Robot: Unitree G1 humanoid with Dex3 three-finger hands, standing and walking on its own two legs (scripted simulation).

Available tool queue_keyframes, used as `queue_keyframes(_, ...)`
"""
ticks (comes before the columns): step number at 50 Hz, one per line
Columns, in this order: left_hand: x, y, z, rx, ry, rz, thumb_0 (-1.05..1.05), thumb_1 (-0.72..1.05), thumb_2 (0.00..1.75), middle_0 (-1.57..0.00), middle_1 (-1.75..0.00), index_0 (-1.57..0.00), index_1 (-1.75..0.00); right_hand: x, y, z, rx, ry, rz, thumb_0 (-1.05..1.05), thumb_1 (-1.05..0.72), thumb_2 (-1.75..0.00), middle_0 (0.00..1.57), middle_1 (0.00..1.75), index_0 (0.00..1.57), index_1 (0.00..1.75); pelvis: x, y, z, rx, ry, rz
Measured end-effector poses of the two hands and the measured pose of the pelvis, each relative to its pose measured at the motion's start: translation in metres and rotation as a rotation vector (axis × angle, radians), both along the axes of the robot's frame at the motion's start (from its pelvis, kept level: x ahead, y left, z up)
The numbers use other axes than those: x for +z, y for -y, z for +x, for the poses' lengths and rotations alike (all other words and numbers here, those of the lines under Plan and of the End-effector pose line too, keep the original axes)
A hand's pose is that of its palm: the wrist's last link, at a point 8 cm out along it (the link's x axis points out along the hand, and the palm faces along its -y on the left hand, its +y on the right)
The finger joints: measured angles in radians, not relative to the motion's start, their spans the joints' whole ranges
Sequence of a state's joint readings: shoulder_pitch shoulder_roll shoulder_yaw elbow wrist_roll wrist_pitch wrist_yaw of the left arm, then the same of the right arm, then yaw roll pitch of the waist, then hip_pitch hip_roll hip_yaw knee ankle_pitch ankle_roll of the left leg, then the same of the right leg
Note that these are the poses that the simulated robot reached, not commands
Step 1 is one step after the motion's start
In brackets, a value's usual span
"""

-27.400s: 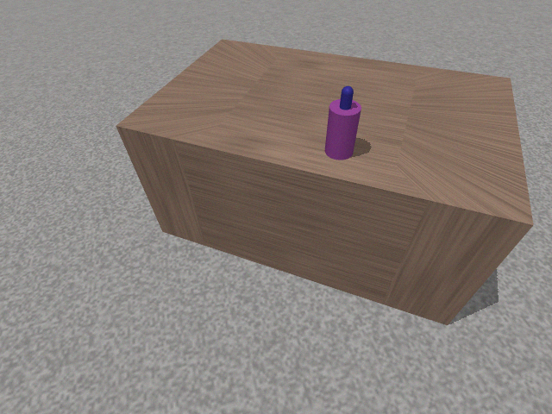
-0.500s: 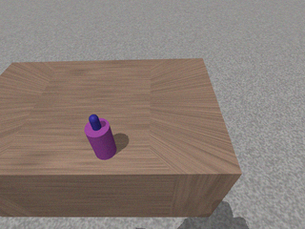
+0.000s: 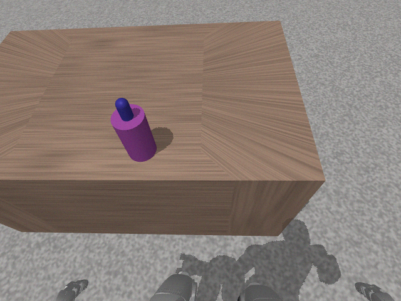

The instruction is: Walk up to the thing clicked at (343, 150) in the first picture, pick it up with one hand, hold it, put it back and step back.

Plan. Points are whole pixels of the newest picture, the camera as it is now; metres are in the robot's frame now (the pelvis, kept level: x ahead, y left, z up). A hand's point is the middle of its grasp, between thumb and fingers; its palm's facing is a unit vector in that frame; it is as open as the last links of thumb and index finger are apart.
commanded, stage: step back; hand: left
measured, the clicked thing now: (132, 128) +0.54 +0.21 -0.05
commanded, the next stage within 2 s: none
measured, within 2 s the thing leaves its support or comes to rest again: neither
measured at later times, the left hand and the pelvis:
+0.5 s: hand out of the picture +0.01 +0.33 -0.15, palm faces -0.04 -0.93 -0.38, open 7.4 cm; pelvis -0.09 +0.06 +0.01, yaw -1 degrees
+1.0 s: hand out of the picture -0.07 +0.35 -0.14, palm faces -0.01 -0.93 -0.37, open 7.4 cm; pelvis -0.22 +0.09 +0.00, yaw +0 degrees
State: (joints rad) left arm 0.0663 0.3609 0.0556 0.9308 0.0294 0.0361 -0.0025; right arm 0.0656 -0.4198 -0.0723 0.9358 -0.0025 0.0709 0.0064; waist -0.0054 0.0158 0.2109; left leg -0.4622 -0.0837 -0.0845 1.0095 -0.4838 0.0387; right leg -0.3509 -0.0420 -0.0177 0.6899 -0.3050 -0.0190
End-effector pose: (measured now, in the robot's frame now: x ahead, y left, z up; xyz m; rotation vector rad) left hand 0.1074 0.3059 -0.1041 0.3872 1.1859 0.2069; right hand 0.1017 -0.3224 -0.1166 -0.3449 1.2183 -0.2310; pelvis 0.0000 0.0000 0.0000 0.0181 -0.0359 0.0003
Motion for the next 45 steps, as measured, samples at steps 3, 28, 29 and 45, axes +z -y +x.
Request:
queue_keyframes(3,0.002,-0.006,-0.005,-0.002,0.017,-0.006,0.01,0.90,0.90,-0.20,-0.30,-0.21,-0.30,0.004,-0.009,-0.017,0.006,-0.017,0.000,0.00,-0.91,-0.90,0.20,0.30,0.20,0.30,0.003,-0.009,-0.009,0.016,-0.018,0.000)
queue_keyframes(28,-0.008,-0.060,-0.116,-0.005,-0.023,-0.007,0.01,0.90,0.90,-0.20,-0.30,-0.20,-0.30,0.017,-0.067,-0.102,0.026,0.076,-0.030,0.00,-0.90,-0.90,0.21,0.30,0.20,0.30,0.001,-0.056,-0.104,-0.041,-0.012,-0.021)
queue_keyframes(29,-0.008,-0.058,-0.121,-0.008,-0.022,0.000,0.01,0.90,0.90,-0.20,-0.30,-0.20,-0.30,0.012,-0.066,-0.105,0.021,0.086,-0.021,0.00,-0.90,-0.90,0.21,0.30,0.20,0.30,-0.001,-0.055,-0.109,-0.046,-0.004,-0.025)
queue_keyframes(45,0.013,-0.073,-0.161,-0.050,0.137,-0.003,0.01,0.90,0.90,-0.20,-0.30,-0.21,-0.30,0.007,-0.085,-0.203,0.036,0.011,-0.029,0.00,-0.91,-0.90,0.20,0.30,0.20,0.30,0.001,-0.080,-0.189,0.002,-0.026,-0.023)
